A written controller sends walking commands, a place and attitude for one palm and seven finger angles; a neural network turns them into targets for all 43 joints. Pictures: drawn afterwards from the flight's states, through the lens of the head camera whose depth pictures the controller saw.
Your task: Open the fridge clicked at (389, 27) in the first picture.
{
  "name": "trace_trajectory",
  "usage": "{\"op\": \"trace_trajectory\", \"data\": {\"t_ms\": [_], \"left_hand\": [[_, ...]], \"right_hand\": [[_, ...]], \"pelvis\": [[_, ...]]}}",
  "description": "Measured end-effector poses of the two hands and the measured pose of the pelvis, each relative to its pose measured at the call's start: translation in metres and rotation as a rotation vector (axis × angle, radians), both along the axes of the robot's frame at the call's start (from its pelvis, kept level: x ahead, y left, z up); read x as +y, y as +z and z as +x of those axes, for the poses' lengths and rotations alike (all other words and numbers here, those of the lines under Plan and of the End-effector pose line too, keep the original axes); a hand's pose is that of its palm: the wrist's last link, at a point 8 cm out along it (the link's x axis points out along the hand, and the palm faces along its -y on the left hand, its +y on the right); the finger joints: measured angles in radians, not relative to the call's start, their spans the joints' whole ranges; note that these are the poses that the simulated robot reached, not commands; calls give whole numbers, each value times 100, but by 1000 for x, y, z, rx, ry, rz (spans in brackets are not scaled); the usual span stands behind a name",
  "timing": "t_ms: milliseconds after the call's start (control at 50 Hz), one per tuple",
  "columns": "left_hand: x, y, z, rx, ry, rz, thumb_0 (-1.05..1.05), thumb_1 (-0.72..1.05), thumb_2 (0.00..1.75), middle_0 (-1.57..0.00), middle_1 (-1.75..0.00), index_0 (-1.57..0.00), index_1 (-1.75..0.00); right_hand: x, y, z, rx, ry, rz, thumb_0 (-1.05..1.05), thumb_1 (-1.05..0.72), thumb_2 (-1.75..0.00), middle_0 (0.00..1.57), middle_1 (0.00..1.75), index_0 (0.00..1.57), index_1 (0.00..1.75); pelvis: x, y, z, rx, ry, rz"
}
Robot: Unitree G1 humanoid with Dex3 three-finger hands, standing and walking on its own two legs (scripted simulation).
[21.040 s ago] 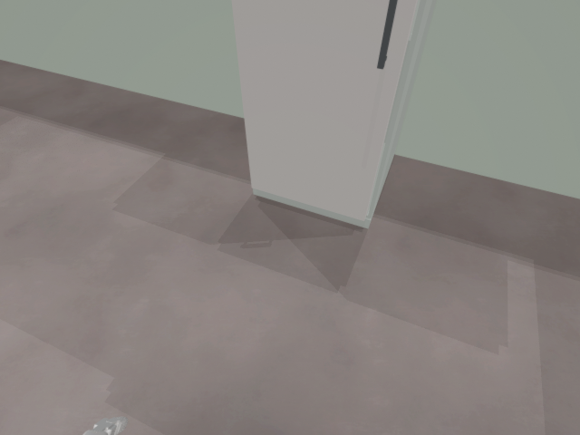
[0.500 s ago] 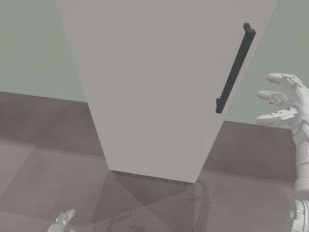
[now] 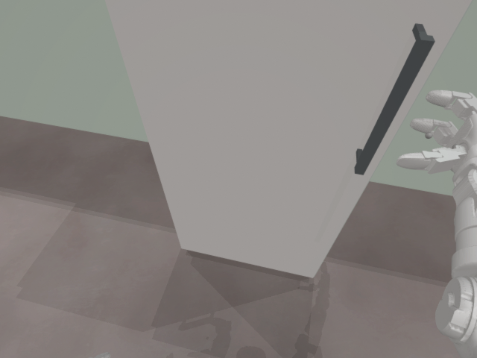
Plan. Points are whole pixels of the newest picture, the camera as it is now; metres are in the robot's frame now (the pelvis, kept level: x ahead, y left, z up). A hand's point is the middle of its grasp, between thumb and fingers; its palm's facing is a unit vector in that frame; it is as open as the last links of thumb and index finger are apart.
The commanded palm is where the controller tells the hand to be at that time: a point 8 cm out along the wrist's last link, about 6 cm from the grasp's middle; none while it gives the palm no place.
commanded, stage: move the hooked fingers beside the handle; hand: right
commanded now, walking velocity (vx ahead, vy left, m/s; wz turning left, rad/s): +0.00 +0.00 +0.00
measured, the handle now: (384, 111) +0.51 -0.19 +0.17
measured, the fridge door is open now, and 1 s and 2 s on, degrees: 0 0 0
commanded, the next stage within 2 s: none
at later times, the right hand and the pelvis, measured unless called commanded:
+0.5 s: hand (419, 136) +0.45 -0.23 +0.17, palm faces +0.10 +0.99 +0.01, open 14.0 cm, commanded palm +0.42 -0.28 +0.17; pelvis +0.00 +0.00 +0.00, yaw -1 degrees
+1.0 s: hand (428, 146) +0.44 -0.24 +0.16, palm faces +0.15 +0.99 +0.02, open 14.0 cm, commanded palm +0.41 -0.29 +0.17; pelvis +0.00 +0.00 +0.00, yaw +0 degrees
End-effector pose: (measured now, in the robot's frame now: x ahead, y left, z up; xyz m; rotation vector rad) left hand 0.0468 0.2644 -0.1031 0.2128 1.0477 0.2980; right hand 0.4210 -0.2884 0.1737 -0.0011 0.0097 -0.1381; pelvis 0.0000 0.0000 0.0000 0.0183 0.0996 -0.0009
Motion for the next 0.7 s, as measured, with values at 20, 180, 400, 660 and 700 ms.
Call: {"op": "trace_trajectory", "data": {"t_ms": [20, 180, 400, 660, 700], "left_hand": [[0, 0, -1, 4, 2, 0, 1, 90, 90, -21, -30, -20, -30], [3, 0, -1, 6, 11, 3, 1, 90, 90, -21, -30, -20, -30], [4, 0, 8, -13, -4, 2, 1, 90, 90, -21, -30, -20, -30], [3, 0, 9, -12, -13, -2, 1, 90, 90, -21, -30, -20, -30], [4, 0, 6, -6, -6, -2, 1, 90, 90, -21, -30, -20, -30]], "right_hand": [[1, 2, 0, -17, 2, -4, -1, 50, -30, 29, 120, 30, 120], [6, -6, 3, 40, 29, 25, -1, 50, -30, 30, 120, 30, 120], [4, 7, -2, -47, 16, -1, -1, 50, -30, 29, 120, 30, 120], [7, -6, 4, -19, -13, 9, -1, 50, -30, 30, 120, 30, 120], [5, 0, 4, -50, -13, 1, -1, 50, -30, 30, 120, 30, 120]], "pelvis": [[0, 0, 0, 1, 1, 0], [1, -1, 0, 2, -1, 1], [3, -1, 0, 2, -5, 3], [5, -2, -2, 14, -2, 1], [6, -2, 0, 14, 0, 2]]}}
